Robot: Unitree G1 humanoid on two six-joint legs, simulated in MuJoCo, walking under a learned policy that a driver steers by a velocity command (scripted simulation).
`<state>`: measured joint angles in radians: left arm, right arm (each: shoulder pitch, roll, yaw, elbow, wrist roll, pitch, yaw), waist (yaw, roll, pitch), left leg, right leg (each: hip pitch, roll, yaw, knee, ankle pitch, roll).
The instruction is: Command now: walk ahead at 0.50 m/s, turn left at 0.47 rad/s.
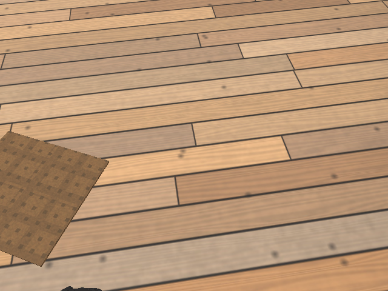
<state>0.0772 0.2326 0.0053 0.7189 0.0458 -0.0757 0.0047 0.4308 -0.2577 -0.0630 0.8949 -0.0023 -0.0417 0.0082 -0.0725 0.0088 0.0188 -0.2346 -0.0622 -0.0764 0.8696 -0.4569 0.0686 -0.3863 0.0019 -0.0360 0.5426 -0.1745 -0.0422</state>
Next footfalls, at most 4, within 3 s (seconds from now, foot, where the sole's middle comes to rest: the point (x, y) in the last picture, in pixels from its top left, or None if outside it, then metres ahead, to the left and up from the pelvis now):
0.44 left None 0.34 0.16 -0.77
1.02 right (168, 241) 0.67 0.10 -0.77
1.52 left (126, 174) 0.98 0.26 -0.77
2.02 right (189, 137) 1.16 -0.01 -0.77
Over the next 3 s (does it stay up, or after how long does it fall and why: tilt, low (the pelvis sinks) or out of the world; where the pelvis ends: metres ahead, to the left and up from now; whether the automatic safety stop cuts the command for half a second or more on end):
stays up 1.55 0.13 0.01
